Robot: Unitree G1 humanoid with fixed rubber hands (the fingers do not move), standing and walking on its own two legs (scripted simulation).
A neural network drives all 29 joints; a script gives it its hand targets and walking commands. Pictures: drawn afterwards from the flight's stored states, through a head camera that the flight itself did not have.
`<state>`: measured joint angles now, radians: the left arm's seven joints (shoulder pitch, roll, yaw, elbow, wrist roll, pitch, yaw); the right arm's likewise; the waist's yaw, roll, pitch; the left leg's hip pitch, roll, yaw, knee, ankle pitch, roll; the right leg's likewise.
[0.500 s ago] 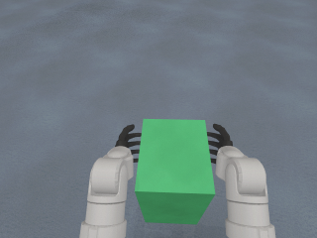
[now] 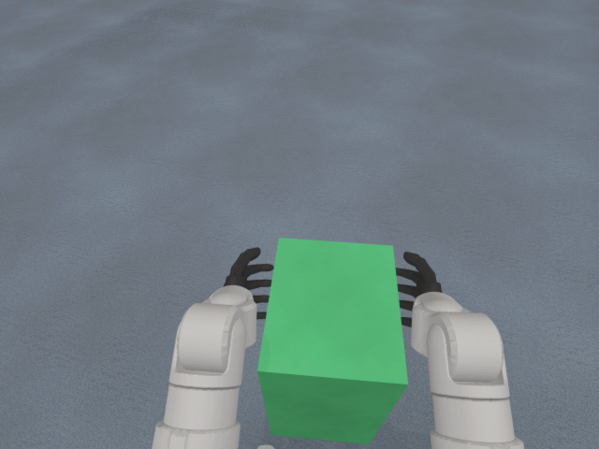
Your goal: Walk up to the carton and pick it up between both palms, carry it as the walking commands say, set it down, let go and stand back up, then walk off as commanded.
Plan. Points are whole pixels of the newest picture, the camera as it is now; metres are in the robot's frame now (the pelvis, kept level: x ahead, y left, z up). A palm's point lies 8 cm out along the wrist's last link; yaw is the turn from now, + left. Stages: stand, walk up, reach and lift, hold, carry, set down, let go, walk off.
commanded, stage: carry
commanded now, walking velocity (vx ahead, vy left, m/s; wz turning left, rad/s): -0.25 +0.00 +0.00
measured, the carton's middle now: (327, 348) +0.27 -0.01 +0.00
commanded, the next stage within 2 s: none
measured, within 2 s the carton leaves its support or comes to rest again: neither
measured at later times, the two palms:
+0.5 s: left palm out of the picture +0.05 +0.17 +0.08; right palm out of the picture +0.08 -0.05 +0.09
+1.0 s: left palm out of the picture -0.15 +0.12 +0.09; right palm out of the picture -0.15 -0.11 +0.09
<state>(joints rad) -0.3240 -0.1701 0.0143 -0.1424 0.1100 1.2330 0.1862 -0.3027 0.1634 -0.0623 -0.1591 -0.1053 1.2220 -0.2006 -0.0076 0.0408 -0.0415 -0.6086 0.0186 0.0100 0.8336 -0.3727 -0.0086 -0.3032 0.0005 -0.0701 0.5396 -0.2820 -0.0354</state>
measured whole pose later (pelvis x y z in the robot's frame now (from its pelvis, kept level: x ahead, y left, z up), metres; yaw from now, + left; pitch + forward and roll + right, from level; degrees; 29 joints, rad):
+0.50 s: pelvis -0.22 +0.02 +0.01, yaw +2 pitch +3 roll -3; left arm -0.30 -0.16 0.04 -0.22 0.09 1.25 0.21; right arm -0.34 0.18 -0.05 -0.15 -0.11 1.22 -0.19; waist 0.06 0.00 -0.03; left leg -0.38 0.05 0.01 0.52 -0.20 0.02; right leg -0.56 0.03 -0.05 1.10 -0.41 0.05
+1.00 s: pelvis -0.46 +0.01 +0.00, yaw +1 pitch +4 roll +2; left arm -0.37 -0.19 0.06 -0.16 0.14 1.22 0.17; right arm -0.38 0.19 -0.10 -0.15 -0.09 1.20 -0.22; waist -0.04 -0.02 -0.05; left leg -0.35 -0.01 0.03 0.77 -0.52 -0.03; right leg -0.49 -0.06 -0.05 0.52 -0.10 -0.02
